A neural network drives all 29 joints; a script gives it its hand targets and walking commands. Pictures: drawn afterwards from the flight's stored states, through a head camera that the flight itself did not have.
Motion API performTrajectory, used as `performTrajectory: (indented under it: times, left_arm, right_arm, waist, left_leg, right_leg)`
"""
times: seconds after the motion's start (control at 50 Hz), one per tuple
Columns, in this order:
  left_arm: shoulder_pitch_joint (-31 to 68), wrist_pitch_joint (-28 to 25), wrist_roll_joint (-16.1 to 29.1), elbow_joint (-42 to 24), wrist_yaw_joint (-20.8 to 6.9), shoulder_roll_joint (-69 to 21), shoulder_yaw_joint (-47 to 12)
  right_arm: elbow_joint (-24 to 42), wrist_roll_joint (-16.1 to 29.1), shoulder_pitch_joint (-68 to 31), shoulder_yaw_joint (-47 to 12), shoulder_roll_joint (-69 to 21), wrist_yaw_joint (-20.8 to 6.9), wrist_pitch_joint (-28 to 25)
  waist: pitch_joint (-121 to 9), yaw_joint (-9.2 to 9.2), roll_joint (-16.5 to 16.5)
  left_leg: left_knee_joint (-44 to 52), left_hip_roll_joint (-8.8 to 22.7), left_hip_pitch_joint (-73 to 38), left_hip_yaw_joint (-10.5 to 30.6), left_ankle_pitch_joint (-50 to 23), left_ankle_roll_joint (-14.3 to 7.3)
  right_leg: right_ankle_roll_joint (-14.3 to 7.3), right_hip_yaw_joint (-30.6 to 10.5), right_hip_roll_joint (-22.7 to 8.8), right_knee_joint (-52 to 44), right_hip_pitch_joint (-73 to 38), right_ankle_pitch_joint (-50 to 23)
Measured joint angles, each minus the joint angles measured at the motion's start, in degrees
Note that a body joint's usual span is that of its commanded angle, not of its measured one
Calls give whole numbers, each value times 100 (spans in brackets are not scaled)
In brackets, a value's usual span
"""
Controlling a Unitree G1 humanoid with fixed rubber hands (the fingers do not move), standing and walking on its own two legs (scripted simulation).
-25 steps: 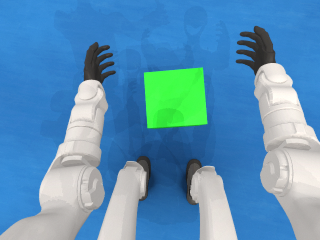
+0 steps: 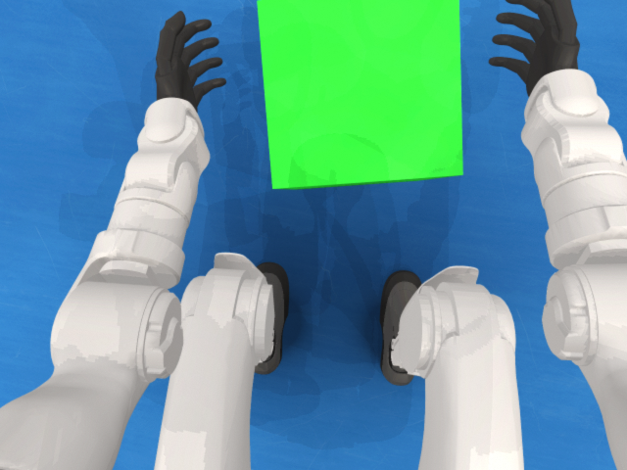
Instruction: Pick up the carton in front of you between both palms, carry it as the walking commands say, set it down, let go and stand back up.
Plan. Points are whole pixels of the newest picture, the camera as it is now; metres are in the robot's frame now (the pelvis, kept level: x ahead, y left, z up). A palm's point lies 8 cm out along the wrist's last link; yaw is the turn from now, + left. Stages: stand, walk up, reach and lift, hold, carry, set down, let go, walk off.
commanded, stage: reach and lift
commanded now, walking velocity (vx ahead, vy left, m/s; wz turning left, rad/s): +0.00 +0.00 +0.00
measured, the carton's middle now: (355, 112) +0.51 -0.02 -0.29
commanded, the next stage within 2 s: none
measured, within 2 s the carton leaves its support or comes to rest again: leaves its support in 1.02 s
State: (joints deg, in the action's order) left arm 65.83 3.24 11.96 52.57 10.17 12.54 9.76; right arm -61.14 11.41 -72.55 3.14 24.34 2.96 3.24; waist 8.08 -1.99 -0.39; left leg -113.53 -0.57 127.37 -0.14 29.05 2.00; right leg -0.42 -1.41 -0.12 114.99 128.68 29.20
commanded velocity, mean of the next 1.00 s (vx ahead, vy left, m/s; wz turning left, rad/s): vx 0.00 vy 0.00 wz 0.00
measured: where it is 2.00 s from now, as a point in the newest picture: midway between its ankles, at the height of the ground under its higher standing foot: (330, 341)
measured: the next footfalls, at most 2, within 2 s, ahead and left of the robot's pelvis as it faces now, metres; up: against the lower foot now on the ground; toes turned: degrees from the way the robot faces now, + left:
none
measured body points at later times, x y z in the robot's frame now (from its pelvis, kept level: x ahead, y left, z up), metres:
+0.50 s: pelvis +0.00 +0.00 -0.05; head +0.36 -0.03 +0.22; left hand +0.52 +0.17 -0.22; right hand +0.54 -0.19 -0.23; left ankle +0.12 +0.13 -0.38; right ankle +0.12 -0.12 -0.38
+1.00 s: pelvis -0.01 +0.00 -0.05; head +0.35 -0.04 +0.22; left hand +0.53 +0.14 -0.21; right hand +0.55 -0.17 -0.23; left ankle +0.12 +0.13 -0.38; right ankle +0.12 -0.12 -0.38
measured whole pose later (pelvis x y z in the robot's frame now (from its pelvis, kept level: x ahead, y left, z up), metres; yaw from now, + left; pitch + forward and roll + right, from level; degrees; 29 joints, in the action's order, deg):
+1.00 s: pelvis -0.01 +0.00 -0.05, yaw +1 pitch +38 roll +3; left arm 79.7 1.5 11.1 66.9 12.3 10.2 12.8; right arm -73.7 10.3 -85.6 -3.6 19.9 6.3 2.6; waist 14.8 -1.5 -3.2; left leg -122.6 -2.6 132.6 0.4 28.5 3.4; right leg -0.9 -1.7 -0.4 124.6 134.1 28.9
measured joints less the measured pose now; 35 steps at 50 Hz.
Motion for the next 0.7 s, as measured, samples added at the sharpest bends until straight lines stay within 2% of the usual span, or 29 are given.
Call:
performTrajectory:
  times: [0.16,0.28,0.38,0.44,0.58,0.68,0.7]
  left_arm:
    - [954,-174,216,1045,-41,233,-248]
    - [1297,-358,787,1340,-62,476,-613]
    - [1179,-428,1029,1225,-11,475,-784]
    - [1001,-451,977,1187,-8,388,-757]
    - [849,-509,551,1324,-31,138,-480]
    - [1031,-552,548,1392,-29,43,-594]
    - [1102,-560,547,1420,-27,5,-616]
  right_arm:
    - [-842,207,-824,-303,137,46,-208]
    - [-767,289,-908,-574,167,106,-360]
    - [-431,292,-703,-695,159,133,-374]
    - [-407,256,-584,-654,86,125,-361]
    - [-789,164,-604,-564,-85,66,-382]
    - [-951,230,-789,-724,-217,81,-458]
    - [-976,225,-831,-714,-252,157,-487]
  waist:
    - [821,-23,-99]
    - [1160,-7,-248]
    - [1131,4,-314]
    - [974,21,-295]
    - [691,10,-173]
    - [726,4,-172]
    - [744,8,-182]
  left_leg:
    - [-575,-35,261,-9,-87,21]
    - [-871,-105,385,-17,-53,61]
    - [-988,-150,385,11,31,90]
    - [-986,-157,345,34,91,100]
    - [-850,-112,311,47,115,99]
    - [-757,-116,324,24,42,88]
    - [-744,-123,328,21,26,86]
  right_leg:
    - [-14,-19,-16,598,272,-78]
    - [-41,-34,-76,944,391,12]
    - [-63,-9,-118,1074,369,131]
    - [-73,14,-126,1066,319,196]
    - [-79,30,-83,907,305,177]
    - [-72,6,-84,827,322,111]
    - [-70,2,-90,817,323,100]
